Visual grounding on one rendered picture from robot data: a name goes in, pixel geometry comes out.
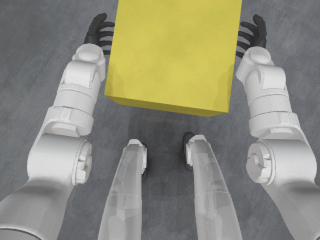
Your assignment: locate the right robot foot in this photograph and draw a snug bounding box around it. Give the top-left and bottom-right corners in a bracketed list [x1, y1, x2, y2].
[182, 132, 195, 172]

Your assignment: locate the left robot shin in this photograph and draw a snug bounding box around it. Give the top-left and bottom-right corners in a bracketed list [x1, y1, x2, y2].
[123, 139, 145, 174]

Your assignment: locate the right robot upper arm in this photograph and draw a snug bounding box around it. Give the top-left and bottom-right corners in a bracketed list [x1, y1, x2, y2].
[246, 139, 320, 240]

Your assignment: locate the robot left forearm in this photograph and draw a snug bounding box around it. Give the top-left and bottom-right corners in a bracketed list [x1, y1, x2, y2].
[27, 43, 106, 177]

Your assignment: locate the robot left hand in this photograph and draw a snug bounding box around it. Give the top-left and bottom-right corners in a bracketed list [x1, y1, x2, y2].
[83, 13, 115, 55]

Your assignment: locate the robot right hand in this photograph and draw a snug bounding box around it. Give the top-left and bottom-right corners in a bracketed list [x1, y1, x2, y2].
[235, 14, 267, 59]

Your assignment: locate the carton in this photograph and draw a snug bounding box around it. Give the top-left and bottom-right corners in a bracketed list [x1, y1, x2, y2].
[104, 0, 242, 117]

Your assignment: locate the robot right forearm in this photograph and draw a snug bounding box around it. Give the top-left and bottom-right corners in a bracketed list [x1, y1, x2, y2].
[235, 46, 317, 177]

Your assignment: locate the left robot upper arm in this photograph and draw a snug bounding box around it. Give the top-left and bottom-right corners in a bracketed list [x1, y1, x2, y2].
[0, 133, 92, 240]

